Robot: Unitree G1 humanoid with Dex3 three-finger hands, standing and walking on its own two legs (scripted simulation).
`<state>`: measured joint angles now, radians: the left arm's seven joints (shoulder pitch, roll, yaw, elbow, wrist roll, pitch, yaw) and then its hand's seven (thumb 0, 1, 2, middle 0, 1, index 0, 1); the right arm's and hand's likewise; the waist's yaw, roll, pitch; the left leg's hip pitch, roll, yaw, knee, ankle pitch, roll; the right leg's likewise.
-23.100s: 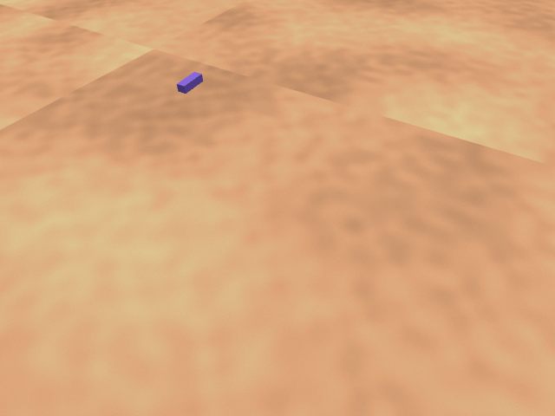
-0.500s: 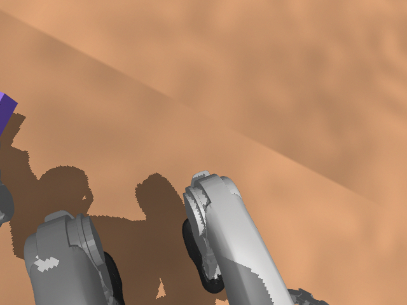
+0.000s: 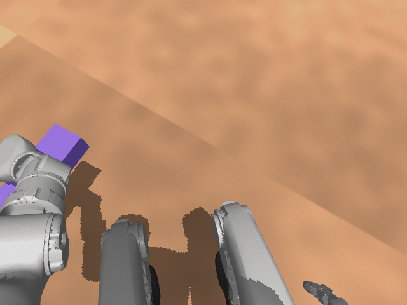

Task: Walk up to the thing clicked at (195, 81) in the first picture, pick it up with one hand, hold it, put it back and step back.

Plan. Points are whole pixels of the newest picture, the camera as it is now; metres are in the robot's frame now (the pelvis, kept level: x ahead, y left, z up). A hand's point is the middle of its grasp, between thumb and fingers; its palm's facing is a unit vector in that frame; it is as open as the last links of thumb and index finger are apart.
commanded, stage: lift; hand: left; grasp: from above
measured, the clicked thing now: (43, 172) +0.44 +0.30 -0.13
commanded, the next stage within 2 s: hold in 0.98 s
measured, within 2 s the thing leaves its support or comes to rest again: neither
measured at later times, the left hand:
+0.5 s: hand out of the picture +0.39 +0.26 +0.13, palm faces -0.25 -0.37 -0.90, open 9.6 cm
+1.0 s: hand out of the picture +0.38 +0.25 +0.22, palm faces -0.24 -0.39 -0.89, open 9.5 cm
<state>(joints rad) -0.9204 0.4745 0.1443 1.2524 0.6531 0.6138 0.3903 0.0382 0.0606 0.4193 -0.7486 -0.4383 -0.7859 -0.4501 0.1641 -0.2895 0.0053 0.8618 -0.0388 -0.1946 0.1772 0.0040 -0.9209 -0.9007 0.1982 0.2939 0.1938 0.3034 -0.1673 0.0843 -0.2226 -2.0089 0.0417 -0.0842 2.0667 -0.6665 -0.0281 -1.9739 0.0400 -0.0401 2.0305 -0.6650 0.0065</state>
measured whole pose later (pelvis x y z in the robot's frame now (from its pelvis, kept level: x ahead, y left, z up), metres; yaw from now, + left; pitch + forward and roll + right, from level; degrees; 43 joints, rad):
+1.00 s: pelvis +0.07 +0.00 +0.29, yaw +3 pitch +13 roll -1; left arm -0.65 0.21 -0.06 1.17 0.56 0.75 0.41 0.03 0.09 0.40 -0.71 -0.47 -0.74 -0.49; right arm 0.27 -0.26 0.01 0.87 0.02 -0.15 0.06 0.01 -0.90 -0.89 0.20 0.29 0.20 0.30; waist -0.09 0.03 -0.14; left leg -0.73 0.04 -0.02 0.89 -0.40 -0.03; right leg -0.71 0.02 0.00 0.88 -0.41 -0.01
